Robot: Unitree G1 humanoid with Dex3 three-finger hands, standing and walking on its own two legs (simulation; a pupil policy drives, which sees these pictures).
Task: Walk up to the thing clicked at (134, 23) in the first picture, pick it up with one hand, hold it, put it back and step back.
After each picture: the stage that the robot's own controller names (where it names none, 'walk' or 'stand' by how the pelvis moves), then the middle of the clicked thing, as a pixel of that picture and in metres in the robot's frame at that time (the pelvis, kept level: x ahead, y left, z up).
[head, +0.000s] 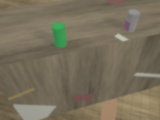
stand; (131, 21) +0.81 -0.23 -0.02
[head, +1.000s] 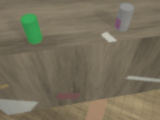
rise first; (123, 17) +0.68 -0.15 +0.02
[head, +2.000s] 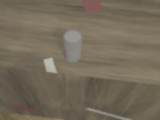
sink last; (72, 47) +0.47 +0.11 +0.02
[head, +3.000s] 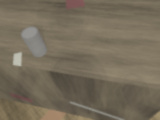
sink last; (34, 42) +0.50 +0.27 +0.01
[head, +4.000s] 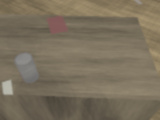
stand; (27, 68) +0.43 +0.25 -0.01
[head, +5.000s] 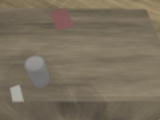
stand; (38, 72) +0.38 +0.20 -0.01
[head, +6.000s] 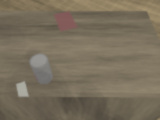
stand; (42, 69) +0.41 +0.20 -0.02
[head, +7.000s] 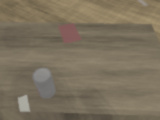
stand; (44, 83) +0.36 +0.19 -0.02
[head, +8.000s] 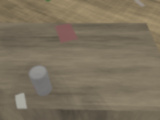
stand; (41, 81) +0.38 +0.21 -0.02
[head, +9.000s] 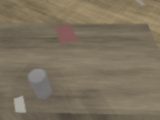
stand; (40, 84) +0.36 +0.21 -0.02
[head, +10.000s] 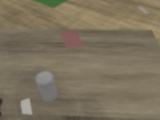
rise first; (47, 86) +0.36 +0.20 -0.02
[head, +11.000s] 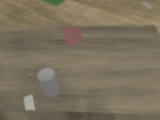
go down; (49, 83) +0.37 +0.20 -0.02
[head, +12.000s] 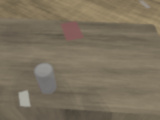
go down; (46, 79) +0.37 +0.19 -0.01
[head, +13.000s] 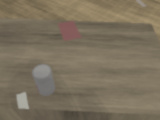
go down; (44, 80) +0.37 +0.18 -0.01
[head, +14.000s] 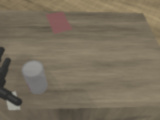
close in; (35, 78) +0.36 +0.19 +0.01
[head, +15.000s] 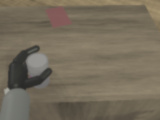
close; (38, 71) +0.37 +0.18 +0.03
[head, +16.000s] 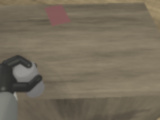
lift; (30, 79) +0.34 +0.20 +0.04
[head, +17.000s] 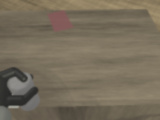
lift; (25, 92) +0.30 +0.21 +0.04
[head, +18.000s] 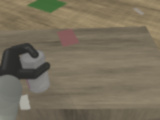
lift; (36, 71) +0.32 +0.18 +0.14
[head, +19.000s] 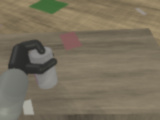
hold; (44, 68) +0.33 +0.16 +0.14
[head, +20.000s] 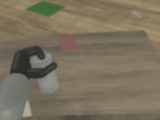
hold; (45, 73) +0.33 +0.15 +0.13
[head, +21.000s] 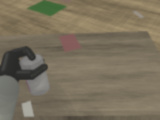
crouch; (35, 75) +0.32 +0.19 +0.13
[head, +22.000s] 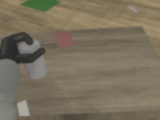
lower; (33, 59) +0.38 +0.19 +0.13
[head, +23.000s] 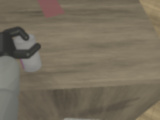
lower; (28, 53) +0.44 +0.19 +0.05
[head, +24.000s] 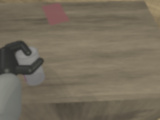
lower; (31, 66) +0.39 +0.19 +0.04
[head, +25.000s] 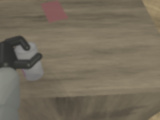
lower; (30, 61) +0.40 +0.20 +0.05
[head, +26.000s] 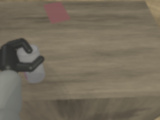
lower; (32, 64) +0.39 +0.19 +0.04
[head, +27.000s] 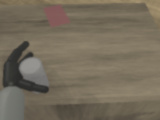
withdraw; (35, 76) +0.35 +0.18 +0.03
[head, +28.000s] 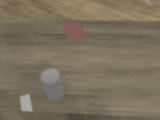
sink last; (52, 85) +0.34 +0.16 +0.01
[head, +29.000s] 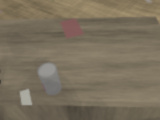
stand; (50, 79) +0.36 +0.17 +0.02
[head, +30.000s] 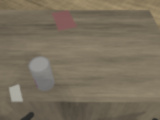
stand; (42, 74) +0.37 +0.18 +0.03
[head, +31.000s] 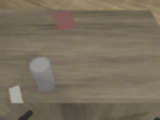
stand; (43, 75) +0.36 +0.17 +0.04
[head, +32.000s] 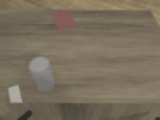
stand; (42, 74) +0.36 +0.18 +0.04
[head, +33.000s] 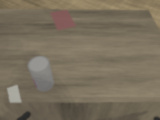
stand; (42, 74) +0.36 +0.18 +0.04
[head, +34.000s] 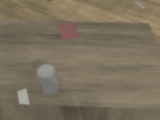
stand; (48, 80) +0.37 +0.18 -0.01
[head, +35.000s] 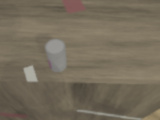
walk; (56, 56) +0.43 +0.13 +0.01
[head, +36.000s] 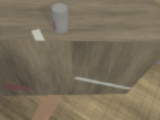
walk; (60, 18) +0.62 +0.15 -0.01
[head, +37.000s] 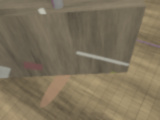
stand; out of the picture +0.94 +0.27 +0.00
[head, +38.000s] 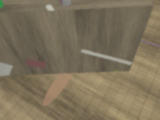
stand; out of the picture +0.96 +0.17 +0.00
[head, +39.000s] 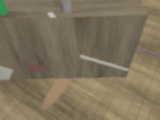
stand; (66, 3) +0.98 +0.17 -0.02
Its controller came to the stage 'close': yes
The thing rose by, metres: 0.18
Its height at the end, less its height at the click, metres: +0.00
